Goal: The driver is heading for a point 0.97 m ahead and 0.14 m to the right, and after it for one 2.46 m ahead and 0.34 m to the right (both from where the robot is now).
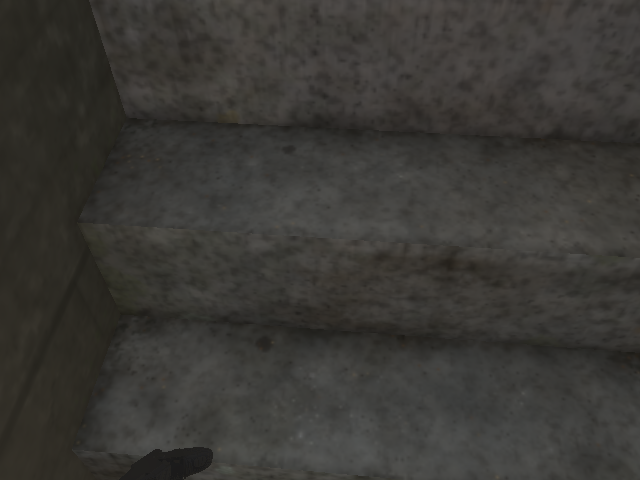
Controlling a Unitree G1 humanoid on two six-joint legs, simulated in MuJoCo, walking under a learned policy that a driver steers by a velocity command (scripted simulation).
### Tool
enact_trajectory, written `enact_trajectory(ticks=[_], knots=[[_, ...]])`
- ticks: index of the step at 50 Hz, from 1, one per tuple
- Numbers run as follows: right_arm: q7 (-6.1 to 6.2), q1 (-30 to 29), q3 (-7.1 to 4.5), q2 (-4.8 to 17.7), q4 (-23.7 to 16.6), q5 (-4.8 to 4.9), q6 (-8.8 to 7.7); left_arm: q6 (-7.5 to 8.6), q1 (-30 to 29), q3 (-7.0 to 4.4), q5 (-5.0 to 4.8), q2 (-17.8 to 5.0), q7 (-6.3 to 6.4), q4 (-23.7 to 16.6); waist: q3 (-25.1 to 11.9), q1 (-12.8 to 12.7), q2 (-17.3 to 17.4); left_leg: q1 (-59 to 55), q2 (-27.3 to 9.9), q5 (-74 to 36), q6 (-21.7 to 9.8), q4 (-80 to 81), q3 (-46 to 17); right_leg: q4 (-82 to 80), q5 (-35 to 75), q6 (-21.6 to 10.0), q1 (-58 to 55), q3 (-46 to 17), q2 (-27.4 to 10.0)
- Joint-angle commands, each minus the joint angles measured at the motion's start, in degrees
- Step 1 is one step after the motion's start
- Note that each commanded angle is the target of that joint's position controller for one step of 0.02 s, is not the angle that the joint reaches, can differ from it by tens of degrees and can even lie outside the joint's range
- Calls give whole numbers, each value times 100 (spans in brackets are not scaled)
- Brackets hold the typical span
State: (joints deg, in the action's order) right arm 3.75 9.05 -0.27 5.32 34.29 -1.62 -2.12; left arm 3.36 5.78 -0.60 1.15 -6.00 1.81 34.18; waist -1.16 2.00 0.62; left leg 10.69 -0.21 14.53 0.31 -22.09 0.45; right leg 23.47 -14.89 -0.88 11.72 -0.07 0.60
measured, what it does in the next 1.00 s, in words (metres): stands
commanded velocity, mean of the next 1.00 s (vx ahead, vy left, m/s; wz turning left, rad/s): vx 0.50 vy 0.00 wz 0.00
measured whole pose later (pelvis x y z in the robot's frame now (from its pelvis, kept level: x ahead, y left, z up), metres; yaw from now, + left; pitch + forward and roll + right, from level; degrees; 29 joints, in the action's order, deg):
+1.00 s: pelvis +0.00 +0.00 +0.00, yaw +0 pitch +3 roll +0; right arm 3.8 9.2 -0.3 5.4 34.2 -1.6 -2.1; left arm 3.4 5.8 -0.6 1.1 -6.1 1.8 34.4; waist -1.2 2.0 0.7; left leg 10.7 -0.3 14.6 0.3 -22.2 0.7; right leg 23.6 -14.9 -0.6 11.8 -0.1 0.4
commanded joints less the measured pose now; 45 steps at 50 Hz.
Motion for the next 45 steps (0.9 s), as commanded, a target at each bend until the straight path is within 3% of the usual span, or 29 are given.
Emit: enact_trajectory(ticks=[1, 45], knots=[[9, -242, -61, 261, -497, -1, -99, 106, -374, -89, -1, -348, 9, -528, -637, 0, -45, -379, -657, -1740, -240, 98, -524, -206, 1811, -133, -168, -576, -734], [11, -230, -62, 268, -508, -2, -101, 105, -372, -90, -3, -354, 5, -509, -634, -2, -42, -381, -660, -1746, -237, 95, -507, -198, 1790, -127, -154, -570, -732]])
Velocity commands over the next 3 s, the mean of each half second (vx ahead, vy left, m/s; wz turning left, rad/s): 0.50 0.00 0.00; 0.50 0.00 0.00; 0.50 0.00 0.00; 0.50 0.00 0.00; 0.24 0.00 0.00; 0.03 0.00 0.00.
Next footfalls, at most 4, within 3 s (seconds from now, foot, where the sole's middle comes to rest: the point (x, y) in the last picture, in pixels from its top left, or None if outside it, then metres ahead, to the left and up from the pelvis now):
none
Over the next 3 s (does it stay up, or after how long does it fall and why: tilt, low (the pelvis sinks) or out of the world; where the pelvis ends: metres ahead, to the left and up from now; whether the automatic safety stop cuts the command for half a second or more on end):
stays up -0.03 0.00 0.00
